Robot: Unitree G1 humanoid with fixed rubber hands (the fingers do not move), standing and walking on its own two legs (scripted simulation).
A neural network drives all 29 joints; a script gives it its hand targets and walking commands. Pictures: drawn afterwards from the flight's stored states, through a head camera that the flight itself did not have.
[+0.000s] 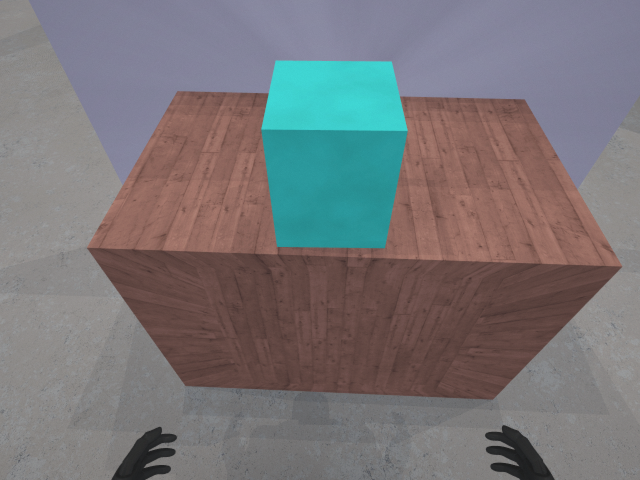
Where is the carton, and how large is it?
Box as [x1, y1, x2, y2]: [261, 61, 407, 247]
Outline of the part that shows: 275,61 261,130 277,246 384,247 407,131 391,62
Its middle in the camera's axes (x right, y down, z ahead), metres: +0.02 -0.15 +0.69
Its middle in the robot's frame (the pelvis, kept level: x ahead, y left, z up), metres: +0.62 +0.00 +0.05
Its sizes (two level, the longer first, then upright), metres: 0.210 0.200 0.250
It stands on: a pedestal, 0.69 m high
